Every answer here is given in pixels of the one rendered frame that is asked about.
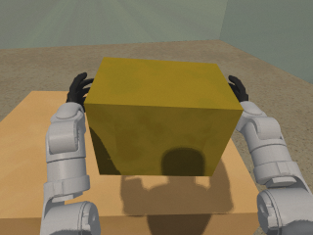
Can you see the carton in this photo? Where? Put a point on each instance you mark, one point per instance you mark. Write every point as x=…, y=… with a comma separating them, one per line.
x=160, y=118

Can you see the pedestal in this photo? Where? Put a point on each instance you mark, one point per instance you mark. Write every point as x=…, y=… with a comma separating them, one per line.
x=222, y=204

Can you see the left robot forearm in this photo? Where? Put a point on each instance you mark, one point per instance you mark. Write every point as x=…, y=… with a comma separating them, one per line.
x=65, y=150

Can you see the robot left hand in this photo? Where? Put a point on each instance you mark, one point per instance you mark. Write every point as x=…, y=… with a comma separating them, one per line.
x=76, y=90

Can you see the robot right hand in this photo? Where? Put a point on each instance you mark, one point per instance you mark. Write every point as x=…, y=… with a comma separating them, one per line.
x=238, y=89

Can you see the right robot forearm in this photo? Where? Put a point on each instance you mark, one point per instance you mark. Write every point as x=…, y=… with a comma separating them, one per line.
x=272, y=161

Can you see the right robot upper arm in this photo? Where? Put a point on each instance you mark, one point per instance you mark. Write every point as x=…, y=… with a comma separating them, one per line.
x=285, y=211

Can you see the left robot upper arm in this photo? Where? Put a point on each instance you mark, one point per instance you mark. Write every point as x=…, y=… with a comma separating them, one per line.
x=81, y=218

